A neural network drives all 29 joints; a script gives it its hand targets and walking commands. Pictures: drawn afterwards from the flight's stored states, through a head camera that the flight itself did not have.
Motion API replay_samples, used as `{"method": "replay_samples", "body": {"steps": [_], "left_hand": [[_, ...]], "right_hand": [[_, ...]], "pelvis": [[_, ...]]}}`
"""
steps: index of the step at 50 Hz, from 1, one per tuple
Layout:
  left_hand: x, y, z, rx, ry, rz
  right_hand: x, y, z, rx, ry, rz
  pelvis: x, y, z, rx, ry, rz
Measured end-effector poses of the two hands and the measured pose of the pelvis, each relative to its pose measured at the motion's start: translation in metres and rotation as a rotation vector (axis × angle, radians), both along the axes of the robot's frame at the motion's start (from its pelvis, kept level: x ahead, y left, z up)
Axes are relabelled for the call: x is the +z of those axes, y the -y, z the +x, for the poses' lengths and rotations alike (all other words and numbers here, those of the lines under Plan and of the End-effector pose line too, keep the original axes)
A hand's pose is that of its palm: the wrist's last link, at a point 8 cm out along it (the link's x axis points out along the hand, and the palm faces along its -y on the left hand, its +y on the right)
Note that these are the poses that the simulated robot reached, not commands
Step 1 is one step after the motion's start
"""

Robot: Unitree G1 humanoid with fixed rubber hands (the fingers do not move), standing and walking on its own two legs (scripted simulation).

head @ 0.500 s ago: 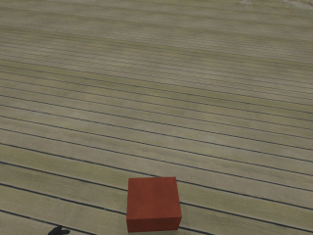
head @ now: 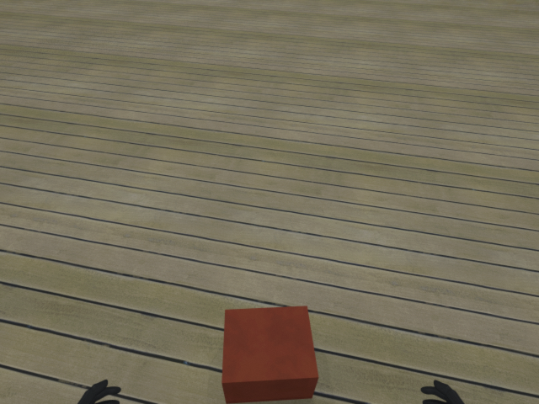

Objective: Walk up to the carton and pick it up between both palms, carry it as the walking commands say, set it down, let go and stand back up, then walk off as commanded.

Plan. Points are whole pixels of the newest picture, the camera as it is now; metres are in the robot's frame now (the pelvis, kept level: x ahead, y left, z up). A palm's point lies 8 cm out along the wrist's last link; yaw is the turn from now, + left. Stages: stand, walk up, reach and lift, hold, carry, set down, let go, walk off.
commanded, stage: stand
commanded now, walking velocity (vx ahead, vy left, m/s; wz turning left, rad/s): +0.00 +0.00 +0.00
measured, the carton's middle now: (267, 353) +0.50 -0.02 -0.67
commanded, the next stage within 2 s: walk off in 0.88 s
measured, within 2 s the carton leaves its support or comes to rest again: neither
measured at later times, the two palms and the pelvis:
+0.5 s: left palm out of the picture +0.11 +0.26 -0.07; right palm out of the picture +0.07 -0.29 -0.08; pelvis -0.02 -0.01 +0.00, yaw +0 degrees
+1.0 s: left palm out of the picture +0.11 +0.26 -0.07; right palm out of the picture +0.07 -0.29 -0.08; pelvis -0.02 -0.01 +0.00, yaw +0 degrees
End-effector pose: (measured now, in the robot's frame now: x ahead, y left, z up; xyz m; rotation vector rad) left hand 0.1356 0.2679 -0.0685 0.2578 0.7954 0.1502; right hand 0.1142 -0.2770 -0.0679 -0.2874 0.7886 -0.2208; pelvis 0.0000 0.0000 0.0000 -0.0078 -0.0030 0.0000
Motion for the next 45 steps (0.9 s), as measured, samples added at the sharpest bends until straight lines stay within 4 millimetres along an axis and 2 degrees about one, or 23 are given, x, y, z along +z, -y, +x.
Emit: {"method": "replay_samples", "body": {"steps": [9,17,32,45], "left_hand": [[0.003,0.006,-0.023,0.007,0.014,0.009],[0.004,0.008,-0.029,0.006,0.026,0.012],[0.003,0.005,-0.022,0.003,0.025,0.009],[0.003,0.006,-0.024,0.004,0.027,0.01]], "right_hand": [[-0.007,0.008,-0.031,-0.015,-0.014,0.015],[-0.013,0.011,-0.048,-0.024,-0.045,0.022],[-0.012,0.008,-0.044,-0.019,-0.044,0.018],[-0.013,0.009,-0.046,-0.019,-0.042,0.019]], "pelvis": [[0.0,0.008,-0.02,0.0,0.028,0.011],[0.0,0.01,-0.025,0.001,0.033,0.014],[0.001,0.007,-0.019,0.001,0.024,0.01],[0.0,0.008,-0.021,0.001,0.027,0.011]]}}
